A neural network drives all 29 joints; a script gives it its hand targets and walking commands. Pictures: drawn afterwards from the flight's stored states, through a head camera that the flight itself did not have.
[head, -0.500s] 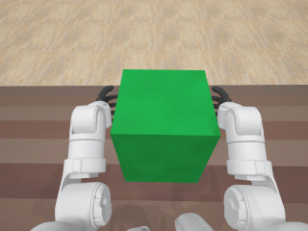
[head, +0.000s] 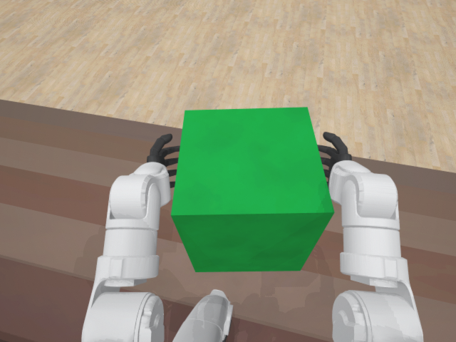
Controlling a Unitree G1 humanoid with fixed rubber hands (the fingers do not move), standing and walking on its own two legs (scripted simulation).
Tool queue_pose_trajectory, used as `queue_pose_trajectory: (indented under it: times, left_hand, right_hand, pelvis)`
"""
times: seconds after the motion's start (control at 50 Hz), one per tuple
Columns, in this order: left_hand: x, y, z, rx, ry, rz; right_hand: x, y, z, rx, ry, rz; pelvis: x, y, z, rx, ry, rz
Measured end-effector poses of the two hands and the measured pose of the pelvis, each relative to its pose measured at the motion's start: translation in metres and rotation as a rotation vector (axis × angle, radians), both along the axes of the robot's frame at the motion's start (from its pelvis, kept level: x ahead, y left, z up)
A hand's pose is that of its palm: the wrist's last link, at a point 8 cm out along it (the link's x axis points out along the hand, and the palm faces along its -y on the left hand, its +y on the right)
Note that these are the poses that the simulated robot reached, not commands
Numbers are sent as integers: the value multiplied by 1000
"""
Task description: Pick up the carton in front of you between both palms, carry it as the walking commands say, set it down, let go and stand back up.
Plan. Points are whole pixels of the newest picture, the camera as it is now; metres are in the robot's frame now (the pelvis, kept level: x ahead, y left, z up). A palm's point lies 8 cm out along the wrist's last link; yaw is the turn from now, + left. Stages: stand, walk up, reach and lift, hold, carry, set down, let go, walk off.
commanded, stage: carry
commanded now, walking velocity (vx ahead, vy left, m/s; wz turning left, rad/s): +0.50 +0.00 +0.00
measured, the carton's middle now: (246, 196) +0.35 +0.05 +0.01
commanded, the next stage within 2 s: none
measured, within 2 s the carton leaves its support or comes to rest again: neither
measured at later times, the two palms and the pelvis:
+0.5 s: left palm (237, 69) +0.80 +0.14 -0.05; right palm (342, 78) +0.80 -0.16 -0.04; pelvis +0.43 +0.02 -0.20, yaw -1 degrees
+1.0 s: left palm (246, 48) +1.24 +0.16 -0.25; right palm (313, 61) +1.20 -0.13 -0.26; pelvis +0.87 +0.06 -0.32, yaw +2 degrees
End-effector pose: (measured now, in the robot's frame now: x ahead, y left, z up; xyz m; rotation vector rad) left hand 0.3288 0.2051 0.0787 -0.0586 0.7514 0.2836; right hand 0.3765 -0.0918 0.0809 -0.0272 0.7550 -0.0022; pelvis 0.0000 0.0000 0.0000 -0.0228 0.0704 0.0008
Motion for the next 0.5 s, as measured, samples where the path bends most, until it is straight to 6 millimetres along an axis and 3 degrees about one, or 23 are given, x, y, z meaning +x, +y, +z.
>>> queue_pose_trajectory:
  times: [0.06, 0.12, 0.24, 0.34, 0.42, 0.5]
  left_hand:
    - [67, 8, -3, 16, -77, -17]
    - [140, 0, -15, 13, -137, -83]
    - [245, -47, -57, 23, 10, -238]
    - [328, -77, -85, -11, 24, -293]
    - [404, -87, -97, -9, -72, -279]
    - [474, -66, -126, 55, -162, -213]
  right_hand:
    - [57, 7, -6, -10, -81, -10]
    - [109, -2, -20, -44, -145, -49]
    - [167, -48, -71, -39, 7, -186]
    - [230, -77, -91, -44, 24, -268]
    - [315, -87, -97, -45, -71, -257]
    - [419, -69, -120, -36, -166, -157]
  pelvis:
    - [61, 8, -31, -11, -22, 10]
    - [114, 16, -67, 32, -28, 18]
    - [201, 34, -79, 41, 0, -5]
    - [281, 35, -94, 31, -4, -4]
    - [360, 27, -134, 43, -28, -6]
    - [432, 18, -200, 35, -34, -15]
